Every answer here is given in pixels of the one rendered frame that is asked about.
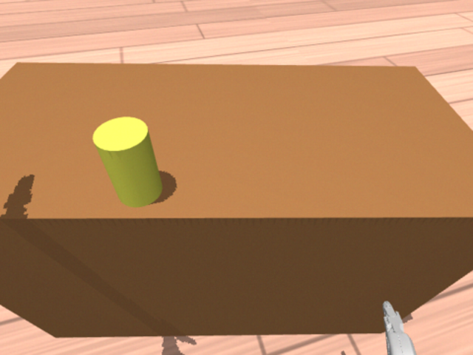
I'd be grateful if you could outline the can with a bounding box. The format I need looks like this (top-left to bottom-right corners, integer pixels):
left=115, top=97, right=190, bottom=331
left=93, top=117, right=163, bottom=207

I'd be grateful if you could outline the right robot hand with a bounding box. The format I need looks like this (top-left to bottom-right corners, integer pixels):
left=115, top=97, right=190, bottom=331
left=383, top=301, right=416, bottom=355

